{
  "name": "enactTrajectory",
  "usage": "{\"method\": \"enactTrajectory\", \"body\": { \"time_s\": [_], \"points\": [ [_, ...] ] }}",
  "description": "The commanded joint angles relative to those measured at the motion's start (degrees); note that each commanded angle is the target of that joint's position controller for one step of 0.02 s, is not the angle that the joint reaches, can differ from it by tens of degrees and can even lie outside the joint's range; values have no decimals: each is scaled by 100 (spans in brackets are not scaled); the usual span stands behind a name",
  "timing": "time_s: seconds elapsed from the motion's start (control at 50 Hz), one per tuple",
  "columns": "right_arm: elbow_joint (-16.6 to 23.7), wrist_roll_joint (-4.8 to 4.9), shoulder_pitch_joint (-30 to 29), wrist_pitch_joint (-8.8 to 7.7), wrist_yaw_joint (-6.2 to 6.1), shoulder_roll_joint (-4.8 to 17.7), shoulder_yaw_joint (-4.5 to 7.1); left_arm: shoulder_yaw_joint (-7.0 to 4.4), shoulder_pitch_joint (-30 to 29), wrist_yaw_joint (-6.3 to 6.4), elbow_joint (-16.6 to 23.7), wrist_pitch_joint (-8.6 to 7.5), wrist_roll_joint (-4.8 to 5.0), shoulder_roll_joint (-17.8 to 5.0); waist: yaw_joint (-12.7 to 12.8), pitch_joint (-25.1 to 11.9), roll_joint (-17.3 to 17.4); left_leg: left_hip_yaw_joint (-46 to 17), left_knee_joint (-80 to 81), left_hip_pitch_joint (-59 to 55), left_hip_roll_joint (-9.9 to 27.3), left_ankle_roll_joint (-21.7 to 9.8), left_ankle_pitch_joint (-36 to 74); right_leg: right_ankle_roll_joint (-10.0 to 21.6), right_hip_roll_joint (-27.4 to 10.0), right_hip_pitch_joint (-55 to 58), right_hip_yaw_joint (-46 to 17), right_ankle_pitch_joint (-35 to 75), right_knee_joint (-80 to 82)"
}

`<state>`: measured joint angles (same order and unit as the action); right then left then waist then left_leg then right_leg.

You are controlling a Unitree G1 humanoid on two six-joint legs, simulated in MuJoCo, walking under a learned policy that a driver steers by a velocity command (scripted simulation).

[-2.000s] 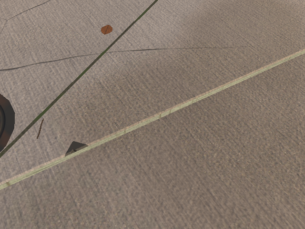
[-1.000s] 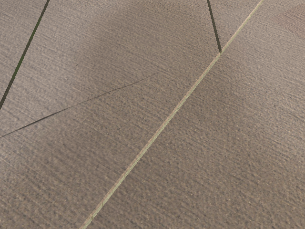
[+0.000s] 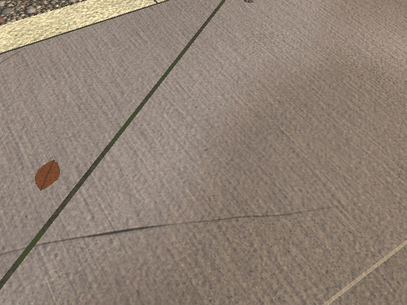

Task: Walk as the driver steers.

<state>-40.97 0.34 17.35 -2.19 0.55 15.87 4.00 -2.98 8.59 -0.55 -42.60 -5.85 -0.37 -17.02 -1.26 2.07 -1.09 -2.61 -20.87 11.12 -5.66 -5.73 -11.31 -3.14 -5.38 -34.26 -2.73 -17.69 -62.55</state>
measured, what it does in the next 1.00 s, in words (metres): walks ahead: right foot 0.05 m higher, then left foot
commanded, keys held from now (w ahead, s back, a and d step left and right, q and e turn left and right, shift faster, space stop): w+q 0.06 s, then w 0.50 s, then e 0.44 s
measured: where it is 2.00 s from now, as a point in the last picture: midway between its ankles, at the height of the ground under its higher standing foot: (219, 302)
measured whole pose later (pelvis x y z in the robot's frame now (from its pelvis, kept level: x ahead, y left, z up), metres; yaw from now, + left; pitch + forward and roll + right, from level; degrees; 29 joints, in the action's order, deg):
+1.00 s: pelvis +0.42 -0.07 +0.02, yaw -3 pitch +2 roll +1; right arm -44.7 -0.1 12.4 -1.8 -2.0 17.0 3.2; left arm -3.8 5.4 -2.3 -40.1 -1.7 -0.2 -16.6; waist -1.4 4.2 0.2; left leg 0.3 -64.5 18.8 0.4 2.5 -32.5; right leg 4.7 3.0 -29.0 0.3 -7.0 -33.8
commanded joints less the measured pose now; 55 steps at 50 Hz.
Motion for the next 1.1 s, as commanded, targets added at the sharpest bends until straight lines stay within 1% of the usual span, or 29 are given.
{"method": "enactTrajectory", "body": {
  "time_s": [0.02, 0.06, 0.12, 0.18, 0.22, 0.26, 0.28, 0.3, 0.32, 0.34, 0.38, 0.42, 0.46, 0.52, 0.54, 0.56, 0.58, 0.6, 0.62, 0.68, 0.76, 0.82, 0.9, 0.92, 0.94, 0.96, 0.98, 1.02, 1.1],
  "points": [
    [485, -6, -272, -100, -126, 943, 238, -50, -208, 1, 438, 12, -62, -266, 146, -92, 343, -1029, 814, 248, 1266, -1028, 2344, -200, 127, -94, 224, 876, 1110],
    [426, 7, -74, -48, -168, 960, 246, 23, -603, -25, 505, 11, -59, -77, -40, -135, 541, -819, 620, 463, 1030, -775, 2003, -204, 393, 395, 322, 1700, 2017],
    [209, 83, 440, -1, -176, 926, 221, 32, -1050, -74, 662, 32, 66, -130, -285, -97, 745, -1242, 619, -6, 1352, -646, 1213, -110, 474, 444, 199, 1926, 2794],
    [96, 43, 513, 6, -156, 923, 194, -88, -822, -94, 675, -17, 55, -421, -79, -118, 950, -1618, 567, -356, 1763, -558, 1131, 181, 554, 926, 331, 1370, 3036],
    [-29, 151, 1112, 27, -160, 644, 65, -247, -902, -107, 663, -72, 11, -613, -120, -662, 335, -1098, -256, -245, 1230, -95, 2744, 604, 683, 2235, 375, 1258, 3113],
    [58, 127, 634, 37, -203, 1007, 132, -392, 676, -123, 292, -31, 45, -637, 817, -1710, 228, -732, -2251, 979, 875, 416, 3311, 1010, 201, 4495, -484, 818, 3177],
    [182, 62, 352, -4, -189, 732, 40, -476, 1848, -90, -27, 60, 31, -892, 1295, -2374, -687, -475, -4206, 1792, 427, 626, 1371, 1538, -784, 5547, -1953, 40, 3679],
    [166, -3, 445, -61, -120, 431, -33, -396, 1867, -54, -176, 95, 84, -798, 1078, -2334, -984, -773, -5296, 2304, 315, 579, -1979, 1767, -1437, 5400, -2942, -71, 4168],
    [249, 102, 62, -113, -51, 607, 14, -348, 1383, 10, -78, 127, 102, -607, 909, -1457, -331, -837, -5458, 2605, 569, 460, -1946, 1568, -1327, 4557, -2535, -44, 4259],
    [338, 154, -204, -115, -37, 622, 25, -297, 910, 37, -41, 132, 101, -459, 611, -874, -135, -535, -5102, 2673, 801, 393, -1779, 1308, -1099, 3921, -1982, 275, 4376],
    [262, 118, -157, 1, -93, 547, 68, -159, 305, 12, -11, 122, 87, -95, 172, -456, -211, -233, -4613, 2301, 1043, 350, -1695, 1126, -918, 2891, -1457, 673, 4608],
    [248, 147, 196, 136, -69, 327, 9, -173, -249, -64, 64, 135, 149, -351, -343, -320, -487, 57, -3801, 1169, 987, 367, -1701, 1111, -781, 1618, -1032, 733, 5082],
    [42, 84, 731, 203, -114, 466, 77, -287, -831, -106, 136, 98, 163, -776, -798, -412, -800, 478, -2750, -184, 850, 411, -1407, 1021, -540, 918, -462, 778, 5148],
    [-671, -23, 2175, 217, -153, 536, 219, -225, -1110, -20, 107, 67, 126, -526, -1426, -564, -388, 1106, -1843, -2105, 415, 374, -548, 808, -194, -128, 203, 286, 3550],
    [-824, -76, 2494, 180, -141, 453, 229, -132, -1121, -27, 103, 70, 139, -255, -1580, -548, 383, 573, -1148, -2435, 615, 139, -834, 639, 179, -521, 519, 85, 1770],
    [-580, -143, 2034, 101, -98, 540, 130, 9, -807, -91, 146, 90, 147, 199, -1065, -283, 1207, -1713, -272, -1979, 1785, -361, -2225, 536, 520, -1418, 356, -1173, -207],
    [-89, -199, 919, 16, -71, 1040, 139, -6, -143, -95, 317, 79, 356, 136, -248, 23, 1638, -4158, 1395, -909, 2809, -1389, -3705, 708, 565, -1950, -282, -1131, -813],
    [11, -122, 264, -92, -70, 1032, 143, -63, -254, -50, 357, 97, 499, -246, 31, 705, 1164, -4360, 1757, -50, 3145, -1534, -4190, 709, 264, -1986, -408, -867, -1037],
    [31, -83, -115, -177, -71, 704, 18, -122, -164, 3, 288, 137, 426, -460, 204, 943, 712, -3398, 1589, 272, 2902, -1231, -3157, 597, 85, -1742, -470, -351, -894],
    [-105, -224, -342, -330, -110, 592, -17, -177, 97, 102, -76, 298, 133, -439, 213, 628, 552, -797, 1247, 373, 2046, -594, 702, 226, 130, -724, -423, 610, -225],
    [-289, -158, -23, -277, -303, 678, 18, -23, -477, -84, 199, 327, 73, 75, -51, 43, 316, 764, 750, -325, 1640, -280, 2830, 177, 240, 10, 228, 1652, 1690],
    [-428, -33, 298, -101, -352, 931, 115, -32, -867, -267, 512, 347, 117, 11, -272, -217, 662, 888, 362, -841, 1844, -255, 2972, 229, 360, 382, 536, 1633, 2511],
    [-270, 121, -212, 26, -394, 972, 202, -322, 303, -326, 320, 377, 65, -595, 391, -703, 534, 1049, -1334, -854, 1743, 101, 3597, 691, 761, 1671, 743, 1523, 3427],
    [-254, 28, 21, 5, -372, 825, 159, -464, 774, -218, 225, 381, 37, -985, 549, -999, -43, 1154, -2530, -202, 1351, 417, 2584, 929, 545, 2679, 217, 3037, 3627],
    [-33, -332, 294, -26, -319, 201, -31, -535, 899, -78, 284, 407, 7, -1529, 187, -1394, -1527, 1130, -4491, 1605, 572, 830, -2232, 1684, -863, 4093, -1703, 5937, 3154],
    [-31, -174, 707, -61, -239, 328, -73, -464, 809, -110, 514, 362, -86, -1451, 188, -2603, -1411, -67, -5833, 2294, 111, 945, -3093, 2774, -1726, 4717, -3646, 4547, 3790],
    [-21, 14, 240, -55, -196, 711, 29, -408, 486, -128, 647, 342, -21, -1116, 370, -2248, -690, -388, -5993, 2630, 412, 862, -2517, 2556, -1413, 4308, -3222, 3264, 4125],
    [70, -32, -409, 23, -306, 726, 51, -294, 10, -52, 672, 368, 127, -737, 247, -1236, 43, -322, -5329, 2775, 758, 812, -1627, 1934, -846, 3146, -2352, 1733, 4354],
    [170, -102, -385, 159, -394, 622, 53, -291, -211, 64, 780, 476, -4, -750, -20, -932, -398, -250, -4111, 1959, 676, 840, -1272, 1740, -376, 1916, -1887, 1689, 4604]
  ]
}}
Keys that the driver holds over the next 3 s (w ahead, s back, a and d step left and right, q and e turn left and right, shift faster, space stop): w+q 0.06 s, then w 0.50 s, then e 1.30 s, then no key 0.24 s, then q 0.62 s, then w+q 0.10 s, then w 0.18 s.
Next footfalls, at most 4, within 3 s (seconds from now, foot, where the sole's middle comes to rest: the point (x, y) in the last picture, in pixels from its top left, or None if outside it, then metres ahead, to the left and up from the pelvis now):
0.18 right None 0.33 -0.16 -0.74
0.56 left None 0.31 0.07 -0.74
0.92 right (251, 267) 0.57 -0.15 -0.74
1.40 left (185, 268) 0.57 0.06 -0.74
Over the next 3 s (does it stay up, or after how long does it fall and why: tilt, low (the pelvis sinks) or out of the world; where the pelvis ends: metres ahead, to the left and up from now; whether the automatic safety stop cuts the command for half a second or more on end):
stays up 0.50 -0.01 0.05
